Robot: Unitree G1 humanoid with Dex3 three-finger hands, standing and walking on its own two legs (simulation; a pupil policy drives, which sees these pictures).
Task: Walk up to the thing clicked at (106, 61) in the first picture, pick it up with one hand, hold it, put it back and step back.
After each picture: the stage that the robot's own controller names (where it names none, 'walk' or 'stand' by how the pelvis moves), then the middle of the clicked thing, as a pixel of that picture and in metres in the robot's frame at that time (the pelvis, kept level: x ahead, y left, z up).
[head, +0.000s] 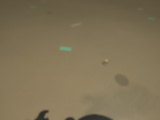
stand; (105, 62) +1.23 -0.31 -0.72
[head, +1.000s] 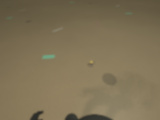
walk; (91, 63) +1.13 +0.06 -0.69
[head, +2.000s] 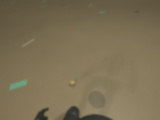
walk; (73, 84) +0.63 +0.32 -0.72
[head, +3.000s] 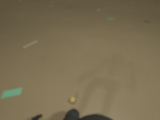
walk; (73, 100) +0.40 +0.22 -0.71
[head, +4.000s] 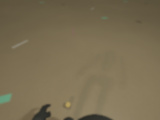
stand; (68, 105) +0.33 +0.21 -0.72
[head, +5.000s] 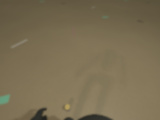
stand; (67, 108) +0.29 +0.21 -0.71
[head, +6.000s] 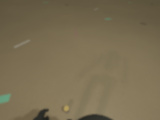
stand; (66, 109) +0.28 +0.23 -0.72
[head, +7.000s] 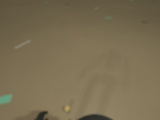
stand; (67, 109) +0.27 +0.23 -0.72
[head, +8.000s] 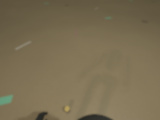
stand; (67, 109) +0.27 +0.24 -0.73
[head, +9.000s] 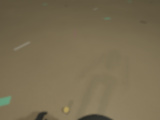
stand; (66, 110) +0.26 +0.24 -0.73
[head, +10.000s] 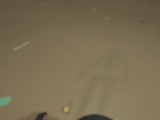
go down; (66, 110) +0.26 +0.24 -0.73
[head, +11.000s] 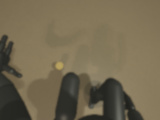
go down; (60, 66) +0.38 +0.23 -0.33
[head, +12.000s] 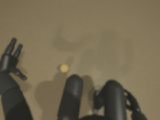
approach; (64, 69) +0.37 +0.22 -0.32
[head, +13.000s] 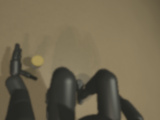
close in; (37, 62) +0.38 +0.25 -0.23
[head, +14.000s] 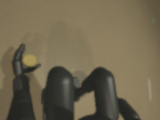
close; (29, 62) +0.37 +0.26 -0.23
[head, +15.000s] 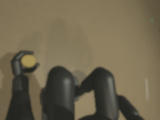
lift; (28, 62) +0.36 +0.26 -0.23
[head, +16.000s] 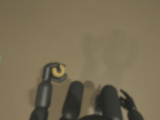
lift; (60, 73) +0.31 +0.21 -0.03
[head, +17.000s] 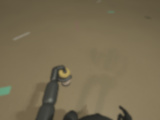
hold; (65, 77) +0.32 +0.18 +0.01
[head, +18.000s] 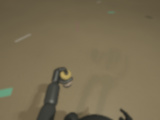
hold; (66, 79) +0.32 +0.17 +0.00
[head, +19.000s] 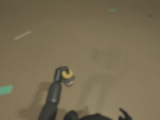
crouch; (68, 78) +0.33 +0.16 -0.01
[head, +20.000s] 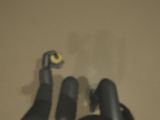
lower; (57, 61) +0.41 +0.21 -0.11
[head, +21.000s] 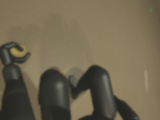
lower; (19, 54) +0.42 +0.27 -0.24
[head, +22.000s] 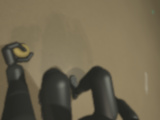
lower; (22, 54) +0.41 +0.27 -0.24
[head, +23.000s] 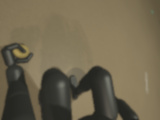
lower; (21, 54) +0.41 +0.28 -0.23
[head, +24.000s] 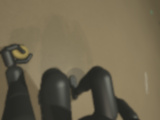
lower; (21, 55) +0.41 +0.28 -0.23
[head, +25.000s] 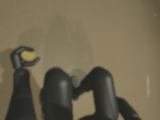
draw back; (28, 57) +0.39 +0.26 -0.24
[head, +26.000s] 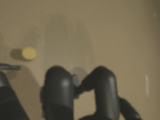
rise; (28, 55) +0.39 +0.26 -0.23
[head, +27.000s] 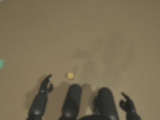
walk; (70, 76) +0.39 +0.19 -0.46
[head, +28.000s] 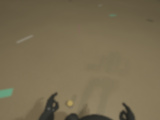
stand; (70, 104) +0.33 +0.18 -0.66
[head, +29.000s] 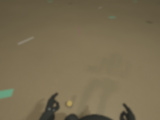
stand; (69, 104) +0.34 +0.19 -0.67
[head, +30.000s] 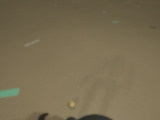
stand; (72, 105) +0.35 +0.18 -0.71
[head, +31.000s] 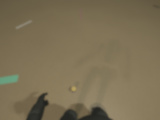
walk; (73, 89) +0.39 +0.14 -0.70
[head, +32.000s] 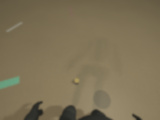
walk; (76, 81) +0.51 +0.13 -0.70
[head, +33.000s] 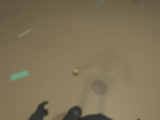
walk; (76, 72) +0.74 +0.26 -0.70
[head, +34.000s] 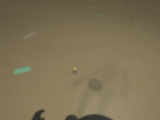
stand; (75, 70) +0.93 +0.27 -0.71
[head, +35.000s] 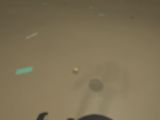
stand; (76, 71) +0.93 +0.25 -0.72
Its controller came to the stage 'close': yes
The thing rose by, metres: 0.71
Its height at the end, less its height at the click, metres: +0.00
